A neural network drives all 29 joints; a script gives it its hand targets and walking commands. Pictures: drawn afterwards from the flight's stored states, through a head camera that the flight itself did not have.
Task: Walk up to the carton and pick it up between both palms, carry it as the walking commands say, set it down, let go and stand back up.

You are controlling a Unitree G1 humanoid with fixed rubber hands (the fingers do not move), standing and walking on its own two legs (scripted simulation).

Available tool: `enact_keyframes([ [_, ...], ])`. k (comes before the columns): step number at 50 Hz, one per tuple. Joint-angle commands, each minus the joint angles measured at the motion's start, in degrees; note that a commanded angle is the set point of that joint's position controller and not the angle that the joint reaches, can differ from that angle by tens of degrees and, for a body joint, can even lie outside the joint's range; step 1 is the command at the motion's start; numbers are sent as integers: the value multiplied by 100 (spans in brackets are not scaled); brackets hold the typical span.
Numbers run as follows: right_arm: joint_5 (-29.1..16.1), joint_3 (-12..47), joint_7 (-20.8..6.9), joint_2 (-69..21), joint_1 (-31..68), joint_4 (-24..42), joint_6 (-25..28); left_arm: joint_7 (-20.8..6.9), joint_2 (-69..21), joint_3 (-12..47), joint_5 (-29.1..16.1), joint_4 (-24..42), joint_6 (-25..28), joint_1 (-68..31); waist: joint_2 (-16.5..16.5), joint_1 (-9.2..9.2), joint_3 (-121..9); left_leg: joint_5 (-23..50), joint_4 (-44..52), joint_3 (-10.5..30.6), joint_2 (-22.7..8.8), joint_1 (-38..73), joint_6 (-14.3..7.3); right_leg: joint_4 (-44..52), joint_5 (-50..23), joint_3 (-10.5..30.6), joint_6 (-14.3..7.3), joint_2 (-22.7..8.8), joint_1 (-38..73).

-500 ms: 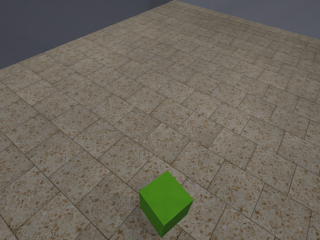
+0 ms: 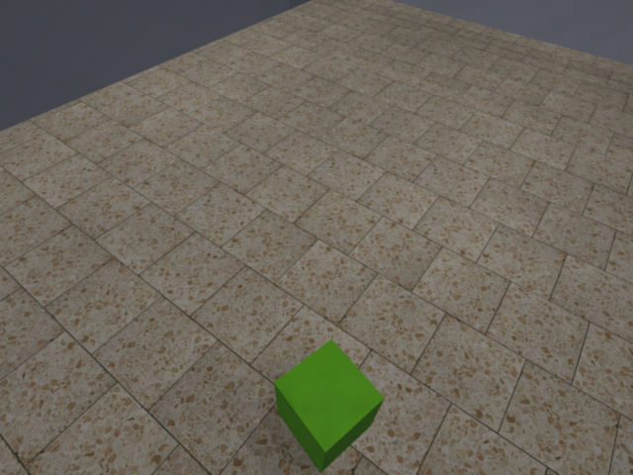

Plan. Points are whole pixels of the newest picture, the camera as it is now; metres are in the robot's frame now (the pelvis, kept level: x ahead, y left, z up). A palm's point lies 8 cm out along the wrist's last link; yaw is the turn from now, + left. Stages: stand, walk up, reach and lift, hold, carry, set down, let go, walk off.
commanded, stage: walk up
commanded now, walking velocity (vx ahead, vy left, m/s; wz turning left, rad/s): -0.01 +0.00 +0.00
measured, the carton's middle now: (326, 405) +0.41 -0.06 -0.65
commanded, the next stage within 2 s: none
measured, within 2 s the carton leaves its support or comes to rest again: neither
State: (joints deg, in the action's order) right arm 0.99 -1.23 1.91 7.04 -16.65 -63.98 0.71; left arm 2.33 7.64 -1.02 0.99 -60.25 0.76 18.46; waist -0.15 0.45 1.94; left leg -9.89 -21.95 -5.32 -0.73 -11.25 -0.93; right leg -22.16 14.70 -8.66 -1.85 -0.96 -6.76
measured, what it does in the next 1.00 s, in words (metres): steps to the right: right foot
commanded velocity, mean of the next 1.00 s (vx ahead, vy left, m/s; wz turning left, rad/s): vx -0.03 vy -0.15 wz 0.24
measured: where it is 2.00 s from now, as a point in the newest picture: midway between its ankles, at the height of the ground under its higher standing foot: outside the picture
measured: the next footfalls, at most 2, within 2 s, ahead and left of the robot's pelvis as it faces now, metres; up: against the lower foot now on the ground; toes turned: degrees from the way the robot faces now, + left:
right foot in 0.78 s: +0.03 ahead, -0.23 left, +0.00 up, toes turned +7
left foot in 1.08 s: +0.00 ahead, -0.05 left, +0.00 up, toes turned +23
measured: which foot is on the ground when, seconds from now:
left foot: down 0.00-0.80, up 0.82-1.00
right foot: down 0.00-0.46, up 0.48-0.76, down 0.78-1.00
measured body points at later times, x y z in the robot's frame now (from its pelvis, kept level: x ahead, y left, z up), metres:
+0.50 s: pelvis -0.01 -0.01 -0.03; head +0.03 +0.03 +0.42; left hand +0.00 +0.26 -0.19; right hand +0.04 -0.28 -0.16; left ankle -0.01 +0.13 -0.75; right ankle -0.03 -0.10 -0.72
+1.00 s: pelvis -0.03 -0.12 -0.01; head -0.02 -0.12 +0.44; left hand -0.02 +0.15 -0.14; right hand +0.10 -0.37 -0.15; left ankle -0.06 -0.02 -0.69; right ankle -0.01 -0.24 -0.74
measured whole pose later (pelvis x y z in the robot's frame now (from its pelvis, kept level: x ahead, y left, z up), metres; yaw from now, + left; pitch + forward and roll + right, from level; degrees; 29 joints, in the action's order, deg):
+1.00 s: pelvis -0.03 -0.12 -0.01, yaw +14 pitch +0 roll -1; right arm 1.9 -3.9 2.5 15.2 -12.1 -54.4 -3.9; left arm 0.4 13.2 -2.3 2.8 -49.8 -3.5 14.6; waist 1.3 0.3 0.9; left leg -25.1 -57.8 -1.5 -0.5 -26.9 1.0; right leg -27.1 14.6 -6.0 0.0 -2.1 -12.4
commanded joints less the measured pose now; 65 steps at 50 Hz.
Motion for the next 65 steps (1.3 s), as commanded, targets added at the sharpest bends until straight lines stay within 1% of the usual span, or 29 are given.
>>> enact_keyframes([
  [1,-3,-58,53,407,-267,63,9,50,231,4,22,-19,29,576,-65,-30,252,942,250,619,-648,203,-21,461,-789,611,-3,-691,-342],
  [9,-69,-124,52,468,-390,72,-26,13,363,-23,-21,-17,83,640,369,-31,-85,1019,205,481,-641,442,-46,389,-1124,727,33,-737,-300],
  [12,53,-383,-57,969,34,462,-137,276,1104,-213,72,191,-140,192,-316,-103,408,430,-957,811,-669,-1364,-157,-146,-707,223,120,-1011,177],
  [16,115,-393,-73,881,209,553,-290,192,1126,-220,103,474,-161,-292,-987,-26,320,-1586,-3257,445,-322,-1399,314,843,-431,1172,-562,-2186,-606],
  [19,201,-429,205,1216,-891,304,-339,-147,1117,-400,313,683,-491,-1094,-1380,430,465,-1678,-1586,739,-837,-605,-74,-774,-312,-264,-266,-749,-1472],
  [20,165,-475,248,1626,-1180,200,-287,-203,888,-339,282,861,-581,-1024,95,688,670,454,-63,1596,-1087,93,-390,-2345,448,-503,-1,-229,-2183],
  [21,281,-506,310,1812,-1320,309,-244,-122,578,-263,154,1102,-523,-706,1743,600,298,2684,109,3385,-2298,518,-804,-3833,1462,111,327,181,-2986],
  [23,228,-646,433,1987,-1508,428,-282,-227,1071,-394,348,1075,-677,-486,1060,343,-180,3741,258,3921,-2539,518,-906,-4906,1888,1049,463,197,-3062],
  [25,36,-500,408,1691,-706,544,-123,-220,871,-359,171,1401,-621,-546,1193,138,-327,4103,-237,2730,-2049,376,-672,-4708,1225,1504,425,-345,-2737],
  [27,41,-370,263,1481,663,1076,-122,-144,832,-181,61,1379,-488,-183,2368,-144,-640,2710,-164,1825,-1335,-127,-528,-3470,894,1184,526,-351,-1905],
  [31,136,-319,148,1758,146,995,-130,-251,868,-279,76,1395,-513,-650,1854,81,-669,1652,224,1905,-1132,-529,-419,-2405,675,676,432,120,-1047],
  [34,118,-305,163,1757,97,940,-232,-290,856,-306,116,1290,-382,-369,942,40,-778,680,-465,673,-1052,49,-423,-1047,147,128,558,245,-1017],
  [36,150,-261,185,1660,-396,1040,-258,-284,1150,-380,94,1172,-393,-191,-12,-62,-743,647,-765,1144,-780,-605,-154,-196,-434,300,388,202,-166],
  [37,154,-308,131,1559,-490,994,-324,-291,1270,-384,156,1263,-255,54,-523,47,-826,-187,-1654,506,-424,-894,-13,338,-1142,1381,285,-687,-1],
  [38,200,-264,160,1280,-324,1144,-319,-256,1711,-520,254,1197,-290,-122,-2036,-74,-585,-2513,-2826,385,99,-2231,115,466,-1579,2117,-144,-1636,123],
  [39,287,-375,265,1278,-344,1191,-432,-313,1925,-628,140,1390,-423,-406,-2312,-186,-183,-2705,-4274,232,77,-2424,194,857,-754,1788,-590,-2066,-405],
  [41,206,-467,199,1234,142,1129,-537,-338,1486,-348,195,1329,-365,-608,-1502,-82,404,-1937,-4673,580,-253,-1902,208,1135,878,1490,-380,-1467,-1535],
  [42,130,-368,183,1398,357,1019,-559,-305,1403,-290,61,1294,-370,-687,-1152,-53,871,-1825,-4451,371,-90,-1508,342,928,22,1281,-520,-958,-1904],
  [43,134,-343,140,1206,687,1110,-529,-221,1334,-188,286,1319,-161,-296,-327,-18,785,-1548,-4044,1092,-182,-1822,173,682,-503,2506,-137,-1286,-1652],
  [44,45,-387,25,1234,302,1057,-451,-135,1169,-176,177,1353,-265,-763,-1425,182,594,-1600,-4094,773,-97,-1577,118,505,-859,830,-376,-997,-1425],
  [45,82,-321,28,1292,-134,1011,-469,-145,1329,-286,145,1346,-424,-928,-1366,189,617,-1582,-3465,225,-3,-1713,199,295,-442,291,-409,-839,-1017],
  [46,35,-290,57,1065,213,981,-453,-130,1216,-224,188,1329,-356,-460,-1178,54,473,-1462,-3499,266,43,-1728,152,636,-709,880,-372,-968,-982],
  [47,117,-414,57,1295,-453,925,-417,-142,1320,-348,199,1441,-444,-1072,-1228,308,333,-1390,-3267,55,47,-1783,218,192,-613,49,-389,-944,-478],
  [50,25,-327,141,1230,-511,971,-300,-209,1222,-294,264,1444,-592,-586,-796,228,-12,-643,-815,242,-126,-437,155,-1083,-143,-66,-243,-734,-931],
  [51,42,-339,102,1215,-163,1040,-247,-175,1173,-249,180,1540,-588,-253,-139,233,-55,-494,-405,593,-219,156,70,-1460,301,160,-62,-641,-1418],
  [53,173,-494,225,2184,-690,1209,-266,-195,986,-286,203,1808,-642,-259,1649,298,-64,498,490,4411,-2778,123,-731,-3760,1894,992,426,201,-3266],
  [55,148,-387,198,1848,-469,1102,-196,-229,906,-354,149,1755,-680,-284,854,-66,219,14,1002,3788,-2501,-283,-491,-4454,1033,1727,479,-262,-3171],
  [61,91,-423,120,1769,-480,1057,-157,-461,1055,-322,279,1427,-490,-321,1124,103,-585,-1486,891,2177,-1348,-63,-201,-3952,-138,878,533,-102,-2515],
  [65,53,-402,88,1692,-705,1050,-66,-460,886,-277,248,1270,-485,-183,1201,168,-696,-7,668,1935,-1401,396,-174,-3587,-216,867,671,-24,-2603],
])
